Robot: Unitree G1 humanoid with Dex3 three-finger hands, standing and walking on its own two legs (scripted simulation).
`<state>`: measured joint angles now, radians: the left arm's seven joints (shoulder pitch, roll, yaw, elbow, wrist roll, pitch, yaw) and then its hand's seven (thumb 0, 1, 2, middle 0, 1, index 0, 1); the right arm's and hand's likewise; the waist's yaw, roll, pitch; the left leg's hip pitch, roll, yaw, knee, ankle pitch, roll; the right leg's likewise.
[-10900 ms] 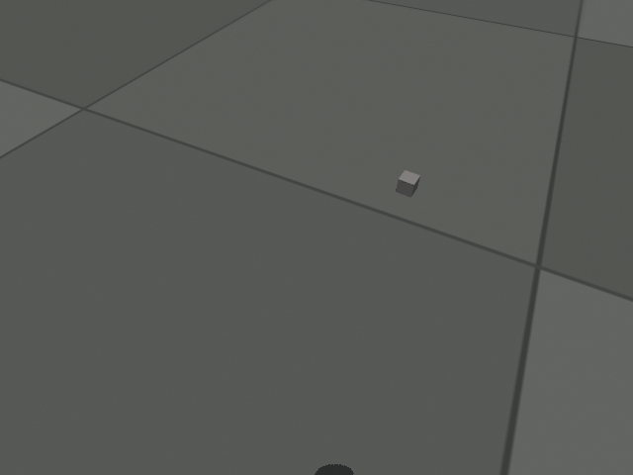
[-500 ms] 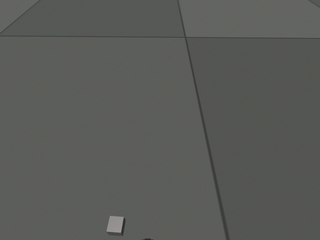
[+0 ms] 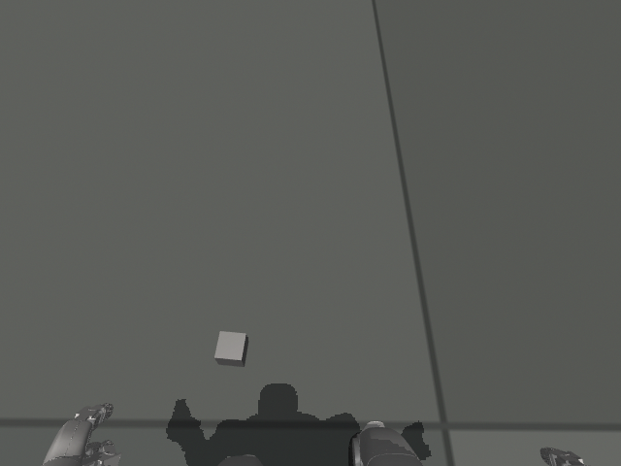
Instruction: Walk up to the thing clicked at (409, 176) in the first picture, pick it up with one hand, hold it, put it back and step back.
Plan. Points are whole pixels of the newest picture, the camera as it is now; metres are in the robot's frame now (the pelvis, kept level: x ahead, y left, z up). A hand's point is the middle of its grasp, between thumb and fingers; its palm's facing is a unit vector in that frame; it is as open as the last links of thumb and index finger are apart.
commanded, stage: walk up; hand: left
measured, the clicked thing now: (232, 349) +0.46 +0.20 -0.71
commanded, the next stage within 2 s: stand in 1.94 s
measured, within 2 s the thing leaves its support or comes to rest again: neither
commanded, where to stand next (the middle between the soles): +0.06 -0.02 m, yaw -1 degrees
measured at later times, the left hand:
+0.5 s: hand out of the picture +0.00 +0.25 -0.14, palm faces -0.11 -0.91 -0.40, open 7.3 cm
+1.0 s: hand out of the picture -0.16 +0.23 -0.13, palm faces -0.01 -0.94 -0.34, open 7.3 cm
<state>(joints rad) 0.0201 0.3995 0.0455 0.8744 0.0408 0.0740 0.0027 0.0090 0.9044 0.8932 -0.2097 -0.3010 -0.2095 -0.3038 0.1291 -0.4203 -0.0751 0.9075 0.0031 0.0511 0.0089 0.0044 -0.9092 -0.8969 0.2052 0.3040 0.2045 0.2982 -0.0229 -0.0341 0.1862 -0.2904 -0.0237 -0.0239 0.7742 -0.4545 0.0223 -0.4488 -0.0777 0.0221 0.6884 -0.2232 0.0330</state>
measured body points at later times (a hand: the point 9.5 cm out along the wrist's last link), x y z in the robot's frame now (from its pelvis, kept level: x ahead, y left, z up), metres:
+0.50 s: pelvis -0.13 -0.02 +0.00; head -0.06 -0.02 +0.45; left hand +0.00 +0.30 -0.11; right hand -0.03 -0.35 -0.11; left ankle -0.04 +0.12 -0.71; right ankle -0.16 -0.14 -0.72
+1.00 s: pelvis -0.25 -0.03 +0.01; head -0.22 -0.02 +0.46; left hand -0.16 +0.28 -0.11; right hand -0.16 -0.34 -0.09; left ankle -0.21 +0.09 -0.71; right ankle -0.26 -0.17 -0.69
